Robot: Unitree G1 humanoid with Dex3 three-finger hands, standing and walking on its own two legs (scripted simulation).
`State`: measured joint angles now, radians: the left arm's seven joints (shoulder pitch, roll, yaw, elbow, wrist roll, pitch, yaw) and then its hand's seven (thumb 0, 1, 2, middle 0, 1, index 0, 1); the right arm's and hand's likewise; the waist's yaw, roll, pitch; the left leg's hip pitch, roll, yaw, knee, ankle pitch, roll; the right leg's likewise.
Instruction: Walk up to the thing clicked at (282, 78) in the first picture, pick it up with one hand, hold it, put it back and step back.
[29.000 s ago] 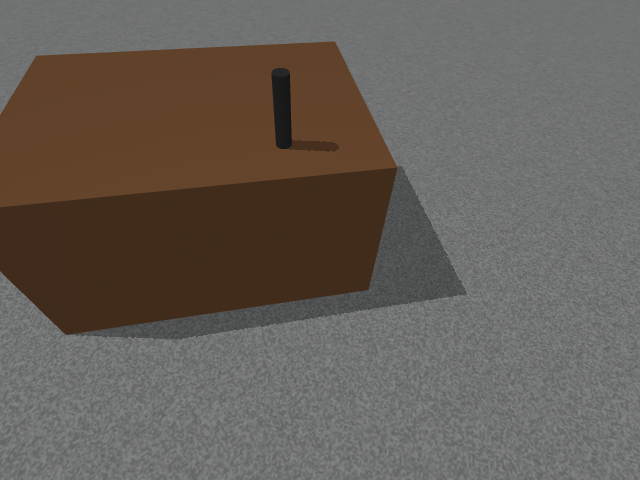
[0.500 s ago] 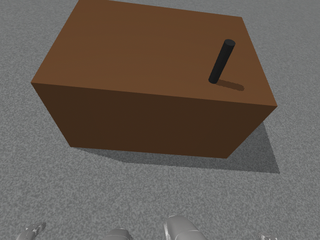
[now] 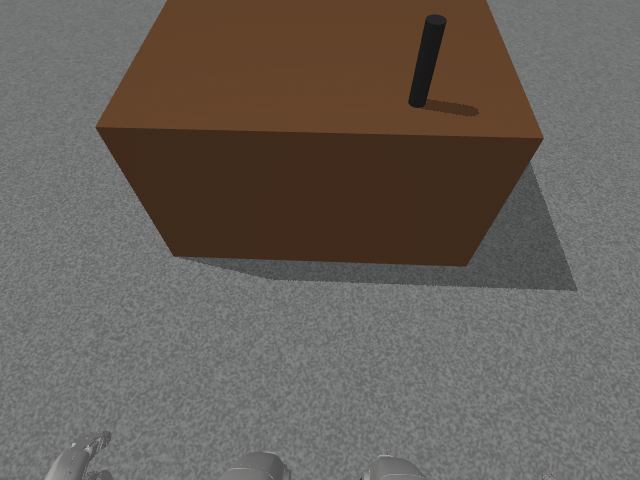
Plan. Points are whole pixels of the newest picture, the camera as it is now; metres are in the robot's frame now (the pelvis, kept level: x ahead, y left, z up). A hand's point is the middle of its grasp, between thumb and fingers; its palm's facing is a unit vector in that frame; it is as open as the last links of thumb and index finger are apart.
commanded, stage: step back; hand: right
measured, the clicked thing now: (425, 65) +0.96 -0.22 -0.05
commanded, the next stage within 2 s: stand in 1.44 s
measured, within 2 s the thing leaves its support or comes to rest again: neither
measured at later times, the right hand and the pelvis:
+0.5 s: hand out of the picture -0.06 -0.31 -0.15, palm faces -0.02 +0.93 -0.38, open 7.4 cm; pelvis -0.16 -0.03 +0.00, yaw -1 degrees
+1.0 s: hand out of the picture -0.10 -0.29 -0.15, palm faces -0.03 +0.93 -0.36, open 7.4 cm; pelvis -0.15 -0.03 +0.00, yaw +2 degrees
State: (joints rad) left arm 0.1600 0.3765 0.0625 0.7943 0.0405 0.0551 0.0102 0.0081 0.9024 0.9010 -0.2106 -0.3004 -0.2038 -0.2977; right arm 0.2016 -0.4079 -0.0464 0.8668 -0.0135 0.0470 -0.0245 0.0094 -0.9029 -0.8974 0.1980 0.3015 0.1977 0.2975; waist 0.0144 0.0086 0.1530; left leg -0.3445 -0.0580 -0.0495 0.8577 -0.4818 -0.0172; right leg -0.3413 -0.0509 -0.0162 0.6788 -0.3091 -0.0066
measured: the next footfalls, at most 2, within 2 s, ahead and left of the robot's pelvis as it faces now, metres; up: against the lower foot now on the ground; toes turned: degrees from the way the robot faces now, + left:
left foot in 0.04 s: +0.01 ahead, +0.12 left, +0.00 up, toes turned +0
right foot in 0.34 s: -0.11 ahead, -0.15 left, +0.00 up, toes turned +0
